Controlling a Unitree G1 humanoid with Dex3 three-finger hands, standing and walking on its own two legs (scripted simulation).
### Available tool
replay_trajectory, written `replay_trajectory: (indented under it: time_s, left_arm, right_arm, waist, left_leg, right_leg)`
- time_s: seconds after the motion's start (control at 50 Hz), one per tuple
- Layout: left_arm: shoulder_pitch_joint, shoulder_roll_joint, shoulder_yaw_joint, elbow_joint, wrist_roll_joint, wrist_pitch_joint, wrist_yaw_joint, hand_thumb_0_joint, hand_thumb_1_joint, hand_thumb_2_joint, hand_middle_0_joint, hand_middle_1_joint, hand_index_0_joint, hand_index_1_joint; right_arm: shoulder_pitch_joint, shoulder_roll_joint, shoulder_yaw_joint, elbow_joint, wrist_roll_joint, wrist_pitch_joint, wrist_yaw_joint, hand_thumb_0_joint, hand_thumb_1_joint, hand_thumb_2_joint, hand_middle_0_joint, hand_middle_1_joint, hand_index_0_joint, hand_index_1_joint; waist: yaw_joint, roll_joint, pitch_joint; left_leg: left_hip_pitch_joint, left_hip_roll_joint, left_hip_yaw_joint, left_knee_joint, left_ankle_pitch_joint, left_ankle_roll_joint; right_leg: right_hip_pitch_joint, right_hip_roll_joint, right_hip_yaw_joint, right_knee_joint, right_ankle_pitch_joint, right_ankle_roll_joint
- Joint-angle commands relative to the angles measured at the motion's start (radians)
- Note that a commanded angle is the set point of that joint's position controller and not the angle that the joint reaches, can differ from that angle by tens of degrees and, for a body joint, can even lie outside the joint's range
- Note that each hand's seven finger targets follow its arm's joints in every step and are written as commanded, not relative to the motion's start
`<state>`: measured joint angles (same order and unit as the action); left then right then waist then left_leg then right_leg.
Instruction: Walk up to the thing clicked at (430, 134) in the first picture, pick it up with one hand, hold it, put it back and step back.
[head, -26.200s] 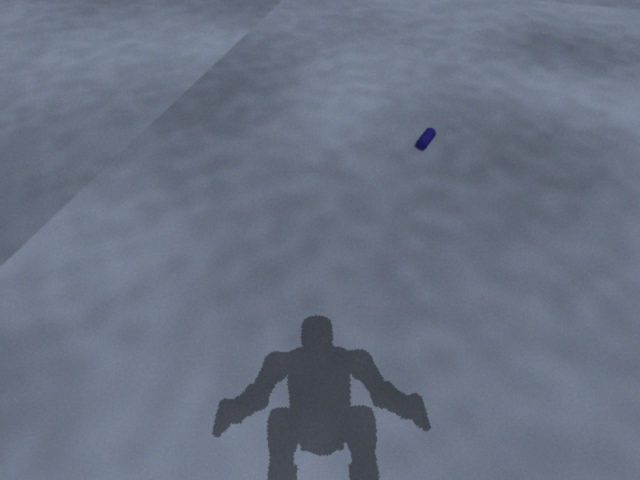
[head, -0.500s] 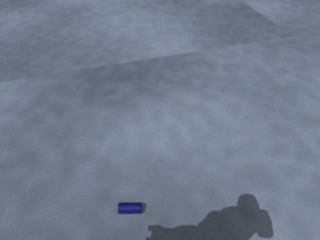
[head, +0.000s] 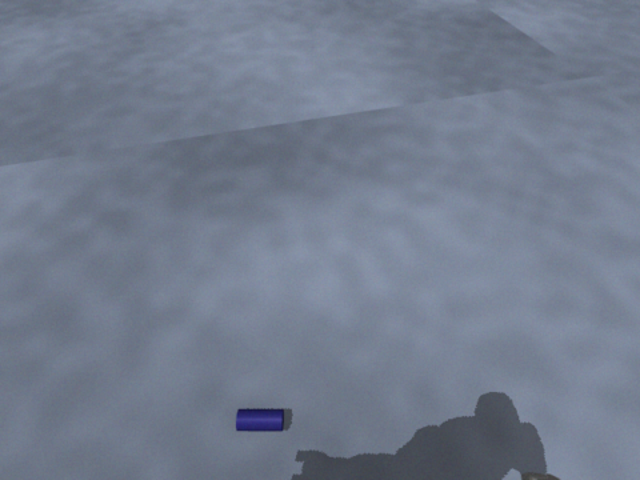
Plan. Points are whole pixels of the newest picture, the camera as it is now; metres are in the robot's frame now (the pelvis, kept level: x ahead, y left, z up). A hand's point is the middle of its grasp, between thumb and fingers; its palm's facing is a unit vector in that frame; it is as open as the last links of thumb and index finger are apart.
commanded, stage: stand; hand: left
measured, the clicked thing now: (260, 420) +0.38 +0.18 -0.75
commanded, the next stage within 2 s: walk up in 0.64 s
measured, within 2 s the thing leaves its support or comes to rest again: neither
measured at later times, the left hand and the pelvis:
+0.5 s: hand out of the picture +0.07 +0.26 -0.16, palm faces -0.02 -0.94 -0.34, open 7.4 cm; pelvis +0.00 +0.00 +0.00, yaw +0 degrees
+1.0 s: hand out of the picture -0.01 +0.25 -0.16, palm faces -0.01 -0.90 -0.43, open 7.3 cm; pelvis -0.07 -0.03 -0.02, yaw +1 degrees
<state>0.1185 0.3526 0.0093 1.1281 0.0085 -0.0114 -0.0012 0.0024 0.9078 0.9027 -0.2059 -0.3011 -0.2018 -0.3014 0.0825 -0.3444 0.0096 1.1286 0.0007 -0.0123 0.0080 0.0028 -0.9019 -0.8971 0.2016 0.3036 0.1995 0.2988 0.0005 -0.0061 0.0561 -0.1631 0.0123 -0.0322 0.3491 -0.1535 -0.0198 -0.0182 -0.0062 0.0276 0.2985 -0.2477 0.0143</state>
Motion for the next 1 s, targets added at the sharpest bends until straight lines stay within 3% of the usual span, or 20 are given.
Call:
replay_trajectory:
  time_s: [0.0, 0.06, 0.2, 0.36, 0.56, 0.6, 0.62, 0.68, 0.72, 0.76, 0.78, 0.8, 0.82, 0.84, 0.86, 0.88, 0.9, 0.92, 0.94, 0.98]
  left_arm:
    - [-0.029, 0.215, 0.043, -0.058, 0.001, -0.016, 0.013, 0.0, 0.9, 0.9, -0.2, -0.3, -0.2, -0.3]
    - [-0.023, 0.213, 0.042, -0.058, 0.001, -0.014, 0.012, 0.0, 0.9, 0.9, -0.2, -0.3, -0.2, -0.3]
    - [-0.01, 0.217, 0.042, -0.063, -0.001, -0.018, 0.014, 0.0, 0.9, 0.9, -0.2, -0.3, -0.2, -0.3]
    - [-0.004, 0.215, 0.038, -0.064, 0.002, -0.014, 0.016, 0.0, 0.9, 0.9, -0.2, -0.3, -0.2, -0.3]
    - [-0.002, 0.216, 0.04, -0.067, 0.001, -0.013, 0.012, 0.0, 0.9, 0.9, -0.2, -0.3, -0.2, -0.3]
    - [0.0, 0.209, 0.038, -0.068, 0.001, -0.013, 0.013, 0.0, 0.9, 0.9, -0.2, -0.3, -0.2, -0.3]
    - [-0.019, 0.264, 0.073, -0.087, -0.015, 0.003, 0.022, 0.0, 0.9, 0.9, -0.2, -0.3, -0.2, -0.3]
    - [0.028, 0.222, 0.074, -0.129, -0.023, 0.02, 0.03, 0.0, 0.9, 0.9, -0.2, -0.3, -0.2, -0.3]
    - [0.03, 0.203, 0.074, -0.16, -0.018, 0.037, 0.028, 0.0, 0.9, 0.9, -0.2, -0.3, -0.2, -0.3]
    - [0.08, 0.198, 0.081, -0.168, -0.012, 0.053, 0.025, 0.0, 0.9, 0.9, -0.2, -0.3, -0.2, -0.3]
    - [0.104, 0.196, 0.087, -0.171, -0.011, 0.059, 0.024, 0.0, 0.9, 0.9, -0.2, -0.3, -0.2, -0.3]
    - [0.138, 0.19, 0.091, -0.17, -0.01, 0.062, 0.022, 0.0, 0.9, 0.9, -0.2, -0.3, -0.2, -0.3]
    - [0.161, 0.182, 0.094, -0.173, -0.008, 0.059, 0.021, 0.0, 0.9, 0.9, -0.2, -0.3, -0.2, -0.3]
    - [0.165, 0.177, 0.096, -0.175, -0.004, 0.052, 0.021, 0.0, 0.9, 0.9, -0.2, -0.3, -0.2, -0.3]
    - [0.144, 0.22, 0.104, -0.193, 0.011, 0.041, 0.024, 0.0, 0.9, 0.9, -0.2, -0.3, -0.2, -0.3]
    - [0.107, 0.305, 0.125, -0.217, 0.022, 0.032, 0.025, 0.0, 0.9, 0.9, -0.2, -0.3, -0.2, -0.3]
    - [0.05, 0.342, 0.128, -0.267, 0.026, 0.028, 0.024, 0.0, 0.9, 0.9, -0.2, -0.3, -0.2, -0.3]
    - [-0.011, 0.367, 0.131, -0.292, 0.032, 0.023, 0.031, 0.0, 0.9, 0.9, -0.2, -0.3, -0.2, -0.3]
    - [-0.051, 0.337, 0.133, -0.317, 0.027, 0.02, 0.033, 0.0, 0.9, 0.9, -0.2, -0.3, -0.2, -0.3]
    - [-0.107, 0.281, 0.123, -0.34, 0.03, 0.017, 0.036, 0.0, 0.9, 0.9, -0.2, -0.3, -0.2, -0.3]
  right_arm:
    - [-0.043, -0.219, -0.046, -0.063, -0.003, -0.016, -0.017, 0.0, -0.9, -0.9, 0.2, 0.3, 0.2, 0.3]
    - [-0.041, -0.219, -0.046, -0.062, -0.004, -0.015, -0.017, 0.0, -0.9, -0.9, 0.2, 0.3, 0.2, 0.3]
    - [-0.036, -0.221, -0.047, -0.061, -0.003, -0.016, -0.017, 0.0, -0.9, -0.9, 0.2, 0.3, 0.2, 0.3]
    - [-0.037, -0.221, -0.048, -0.062, -0.005, -0.014, -0.017, 0.0, -0.9, -0.9, 0.2, 0.3, 0.2, 0.3]
    - [-0.025, -0.222, -0.048, -0.059, -0.004, -0.017, -0.018, 0.0, -0.9, -0.9, 0.2, 0.3, 0.2, 0.3]
    - [-0.034, -0.223, -0.049, -0.062, -0.004, -0.018, -0.017, 0.0, -0.9, -0.9, 0.2, 0.3, 0.2, 0.3]
    - [-0.05, -0.272, -0.072, -0.067, -0.001, 0.001, -0.016, 0.0, -0.9, -0.9, 0.2, 0.3, 0.2, 0.3]
    - [-0.013, -0.279, -0.088, -0.105, 0.012, 0.017, -0.017, 0.0, -0.9, -0.9, 0.2, 0.3, 0.2, 0.3]
    - [-0.01, -0.305, -0.108, -0.139, 0.009, 0.029, -0.019, 0.0, -0.9, -0.9, 0.2, 0.3, 0.2, 0.3]
    - [-0.056, -0.312, -0.118, -0.182, -0.002, 0.038, -0.025, 0.0, -0.9, -0.9, 0.2, 0.3, 0.2, 0.3]
    - [-0.072, -0.307, -0.12, -0.202, -0.01, 0.043, -0.027, 0.0, -0.9, -0.9, 0.2, 0.3, 0.2, 0.3]
    - [-0.098, -0.302, -0.121, -0.223, -0.017, 0.048, -0.029, 0.0, -0.9, -0.9, 0.2, 0.3, 0.2, 0.3]
    - [-0.113, -0.289, -0.118, -0.239, -0.018, 0.054, -0.028, 0.0, -0.9, -0.9, 0.2, 0.3, 0.2, 0.3]
    - [-0.117, -0.271, -0.112, -0.244, -0.013, 0.061, -0.026, 0.0, -0.9, -0.9, 0.2, 0.3, 0.2, 0.3]
    - [-0.113, -0.236, -0.102, -0.253, 0.004, 0.068, -0.022, 0.0, -0.9, -0.9, 0.2, 0.3, 0.2, 0.3]
    - [-0.097, -0.185, -0.09, -0.269, 0.011, 0.072, -0.023, 0.0, -0.9, -0.9, 0.2, 0.3, 0.2, 0.3]
    - [-0.042, -0.194, -0.091, -0.262, 0.0, 0.08, -0.032, 0.0, -0.9, -0.9, 0.2, 0.3, 0.2, 0.3]
    - [0.009, -0.208, -0.099, -0.257, -0.001, 0.085, -0.04, 0.0, -0.9, -0.9, 0.2, 0.3, 0.2, 0.3]
    - [0.028, -0.238, -0.11, -0.253, 0.001, 0.084, -0.04, 0.0, -0.9, -0.9, 0.2, 0.3, 0.2, 0.3]
    - [0.083, -0.268, -0.118, -0.236, 0.013, 0.077, -0.037, 0.0, -0.9, -0.9, 0.2, 0.3, 0.2, 0.3]
  waist:
    - [-0.004, 0.012, -0.077]
    - [-0.005, 0.013, -0.065]
    - [-0.001, 0.013, -0.101]
    - [-0.001, 0.008, -0.069]
    - [-0.004, 0.022, -0.061]
    - [-0.001, 0.019, -0.061]
    - [-0.006, 0.015, 0.048]
    - [-0.008, 0.074, -0.113]
    - [-0.013, 0.143, -0.163]
    - [0.009, 0.217, -0.162]
    - [0.017, 0.22, -0.156]
    - [0.036, 0.212, -0.141]
    - [0.053, 0.178, -0.137]
    - [0.061, 0.139, -0.119]
    - [0.057, 0.007, -0.073]
    - [0.041, -0.182, -0.015]
    - [0.015, -0.159, -0.02]
    - [-0.004, -0.19, -0.039]
    - [-0.013, -0.154, -0.031]
    - [-0.04, -0.092, -0.047]
  left_leg:
    - [0.084, 0.109, -0.082, -0.022, 0.202, 0.044]
    - [0.074, 0.104, -0.085, -0.032, 0.163, 0.043]
    - [0.106, 0.111, -0.081, -0.003, 0.264, 0.046]
    - [0.076, 0.107, -0.084, -0.024, 0.189, 0.045]
    - [0.083, 0.104, -0.085, -0.033, 0.176, 0.044]
    - [0.083, 0.106, -0.091, -0.031, 0.201, 0.045]
    - [0.016, 0.099, -0.1, 0.051, 0.423, 0.067]
    - [0.057, 0.159, -0.126, 0.087, 0.6, 0.14]
    - [0.017, 0.219, -0.194, 0.053, 0.541, 0.198]
    - [-0.062, 0.274, -0.24, 0.03, 0.431, 0.249]
    - [-0.11, 0.282, -0.241, 0.035, 0.365, 0.261]
    - [-0.144, 0.276, -0.227, 0.062, 0.324, 0.258]
    - [-0.149, 0.241, -0.194, 0.128, 0.31, 0.236]
    - [-0.142, 0.178, -0.169, 0.21, 0.248, 0.186]
    - [-0.168, 0.05, -0.132, 0.342, 0.114, 0.114]
    - [-0.31, -0.126, -0.077, 0.512, -0.233, 0.053]
    - [-0.287, -0.151, -0.132, 0.717, -0.466, 0.033]
    - [-0.289, -0.128, -0.176, 0.852, -0.498, 0.043]
    - [-0.278, -0.12, -0.197, 0.919, -0.441, 0.035]
    - [-0.314, -0.125, -0.169, 0.95, -0.364, 0.017]
  right_leg:
    - [-0.07, -0.121, 0.061, -0.056, 0.184, -0.028]
    - [-0.079, -0.12, 0.059, -0.057, 0.155, -0.03]
    - [-0.06, -0.124, 0.056, -0.04, 0.249, -0.026]
    - [-0.075, -0.119, 0.054, -0.053, 0.165, -0.027]
    - [-0.084, -0.119, 0.059, -0.052, 0.154, -0.031]
    - [-0.086, -0.118, 0.055, -0.046, 0.156, -0.031]
    - [-0.155, -0.091, 0.042, 0.068, 0.355, -0.033]
    - [-0.112, -0.04, -0.017, 0.245, 0.321, -0.041]
    - [-0.123, 0.009, -0.02, 0.375, 0.129, -0.048]
    - [-0.141, 0.03, -0.01, 0.512, -0.19, -0.062]
    - [-0.144, 0.025, 0.004, 0.556, -0.26, -0.067]
    - [-0.148, 0.016, 0.005, 0.536, -0.256, -0.071]
    - [-0.143, 0.006, 0.002, 0.452, -0.199, -0.075]
    - [-0.15, -0.011, 0.005, 0.283, -0.059, -0.071]
    - [-0.193, -0.107, 0.132, 0.105, 0.14, -0.075]
    - [-0.188, -0.269, 0.342, 0.016, 0.322, -0.129]
    - [-0.271, -0.365, 0.381, 0.042, 0.48, -0.25]
    - [-0.332, -0.417, 0.435, 0.048, 0.526, -0.315]
    - [-0.354, -0.381, 0.385, 0.066, 0.497, -0.308]
    - [-0.235, -0.264, 0.209, 0.157, 0.564, -0.248]
